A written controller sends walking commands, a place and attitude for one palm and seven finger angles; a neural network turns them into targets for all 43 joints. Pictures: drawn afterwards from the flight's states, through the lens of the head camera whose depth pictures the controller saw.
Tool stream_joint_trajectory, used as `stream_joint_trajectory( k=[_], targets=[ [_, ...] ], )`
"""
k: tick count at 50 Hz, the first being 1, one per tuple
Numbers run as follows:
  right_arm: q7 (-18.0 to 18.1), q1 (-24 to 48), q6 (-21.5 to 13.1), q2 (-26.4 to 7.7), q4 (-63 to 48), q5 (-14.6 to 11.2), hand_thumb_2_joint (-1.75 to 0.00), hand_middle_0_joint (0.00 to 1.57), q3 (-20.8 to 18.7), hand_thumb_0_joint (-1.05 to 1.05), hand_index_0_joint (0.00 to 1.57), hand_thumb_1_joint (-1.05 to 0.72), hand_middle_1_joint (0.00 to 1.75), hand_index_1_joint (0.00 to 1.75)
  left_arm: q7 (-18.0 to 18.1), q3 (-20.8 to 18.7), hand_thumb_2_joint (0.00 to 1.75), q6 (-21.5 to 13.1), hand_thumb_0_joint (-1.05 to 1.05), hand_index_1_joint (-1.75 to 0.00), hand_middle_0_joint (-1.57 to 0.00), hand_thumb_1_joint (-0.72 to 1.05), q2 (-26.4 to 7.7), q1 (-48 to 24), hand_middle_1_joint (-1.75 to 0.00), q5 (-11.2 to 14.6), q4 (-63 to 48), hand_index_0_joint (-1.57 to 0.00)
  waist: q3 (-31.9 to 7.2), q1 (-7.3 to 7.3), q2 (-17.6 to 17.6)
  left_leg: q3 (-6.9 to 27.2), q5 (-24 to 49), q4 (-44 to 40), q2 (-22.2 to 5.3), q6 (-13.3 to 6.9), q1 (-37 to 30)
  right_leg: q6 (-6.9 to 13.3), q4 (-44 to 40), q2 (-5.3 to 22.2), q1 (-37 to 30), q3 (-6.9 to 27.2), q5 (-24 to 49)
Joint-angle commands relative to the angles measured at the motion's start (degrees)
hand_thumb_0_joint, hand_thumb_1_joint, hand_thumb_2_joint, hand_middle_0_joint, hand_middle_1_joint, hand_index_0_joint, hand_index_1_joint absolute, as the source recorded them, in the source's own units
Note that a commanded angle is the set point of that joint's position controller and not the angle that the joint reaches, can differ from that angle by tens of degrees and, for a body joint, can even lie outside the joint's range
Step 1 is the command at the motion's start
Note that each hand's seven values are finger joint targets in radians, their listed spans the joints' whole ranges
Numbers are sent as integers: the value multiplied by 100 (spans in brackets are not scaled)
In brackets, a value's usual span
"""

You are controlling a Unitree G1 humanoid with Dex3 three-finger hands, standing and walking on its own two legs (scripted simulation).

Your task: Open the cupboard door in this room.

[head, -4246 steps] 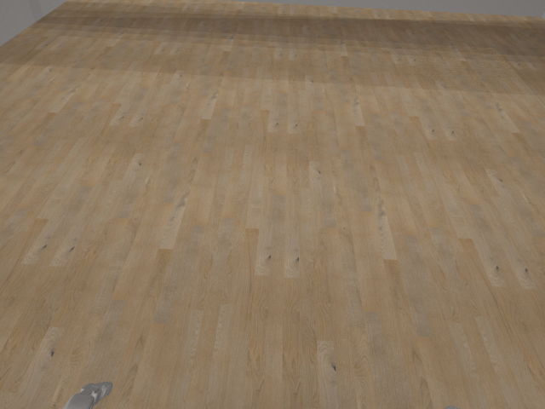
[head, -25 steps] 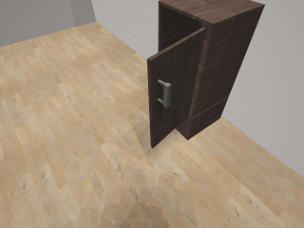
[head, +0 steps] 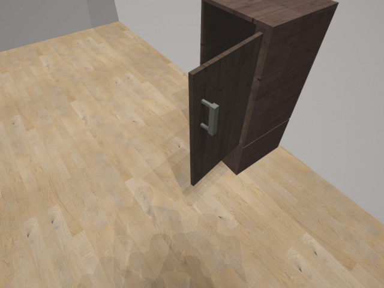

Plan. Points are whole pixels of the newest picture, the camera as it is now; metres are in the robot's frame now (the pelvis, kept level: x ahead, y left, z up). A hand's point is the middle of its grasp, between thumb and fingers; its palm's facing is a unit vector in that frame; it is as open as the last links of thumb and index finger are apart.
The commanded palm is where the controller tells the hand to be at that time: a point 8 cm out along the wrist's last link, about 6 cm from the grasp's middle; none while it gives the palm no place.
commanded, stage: look to check the result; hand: left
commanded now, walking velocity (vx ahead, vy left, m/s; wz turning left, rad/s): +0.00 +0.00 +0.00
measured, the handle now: (208, 117) +0.63 -0.02 -0.05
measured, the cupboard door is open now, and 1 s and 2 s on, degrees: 100 100 100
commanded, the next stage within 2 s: stand and wait in 0.30 s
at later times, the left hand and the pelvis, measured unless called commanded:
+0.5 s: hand out of the picture +0.00 +0.16 -0.18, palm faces +0.03 -0.98 -0.17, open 7.3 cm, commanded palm none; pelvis +0.01 +0.00 +0.00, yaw +0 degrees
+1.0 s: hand out of the picture +0.01 +0.16 -0.18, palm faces +0.03 -0.98 -0.18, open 7.3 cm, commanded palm none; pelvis +0.03 +0.00 +0.00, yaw +0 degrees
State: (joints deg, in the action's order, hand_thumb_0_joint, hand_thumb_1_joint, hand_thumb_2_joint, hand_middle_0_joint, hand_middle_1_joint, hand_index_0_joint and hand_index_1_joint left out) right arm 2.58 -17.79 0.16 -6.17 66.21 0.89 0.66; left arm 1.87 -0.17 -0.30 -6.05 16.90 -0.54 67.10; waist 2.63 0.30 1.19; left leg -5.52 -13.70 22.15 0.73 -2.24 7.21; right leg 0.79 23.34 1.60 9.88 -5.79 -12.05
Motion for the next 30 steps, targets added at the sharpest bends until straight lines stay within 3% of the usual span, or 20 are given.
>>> stream_joint_trajectory(
  k=[1, 14, 30],
  targets=[
    [2, -543, -66, -445, -42, 20, -90, 20, -61, 0, 20, -90, 30, 30, 62, -108, 90, -68, 0, -30, -20, 90, -527, 425, -30, 4, -96, -20, 257, 15, -131, 629, 647, -517, -703, 12, 316, 145, -411, 521, 11, 580, 495],
    [-5, -488, -67, -467, -39, 14, -90, 20, -61, 0, 20, -90, 30, 30, 62, -111, 90, -63, 0, -30, -20, 90, -550, 407, -30, 1, -147, -20, 364, -1, -109, 626, 622, -539, -694, 12, 331, 130, -415, 512, 56, 590, 457],
    [10, -467, -94, -490, 1, 10, -90, 20, -54, 0, 20, -90, 30, 30, 57, -109, 90, -75, 0, -30, -20, 90, -591, 368, -30, 12, -147, -20, 166, 9, -92, 624, 1072, -489, -713, 9, 161, 141, -369, 548, -134, 556, 816]
  ],
)
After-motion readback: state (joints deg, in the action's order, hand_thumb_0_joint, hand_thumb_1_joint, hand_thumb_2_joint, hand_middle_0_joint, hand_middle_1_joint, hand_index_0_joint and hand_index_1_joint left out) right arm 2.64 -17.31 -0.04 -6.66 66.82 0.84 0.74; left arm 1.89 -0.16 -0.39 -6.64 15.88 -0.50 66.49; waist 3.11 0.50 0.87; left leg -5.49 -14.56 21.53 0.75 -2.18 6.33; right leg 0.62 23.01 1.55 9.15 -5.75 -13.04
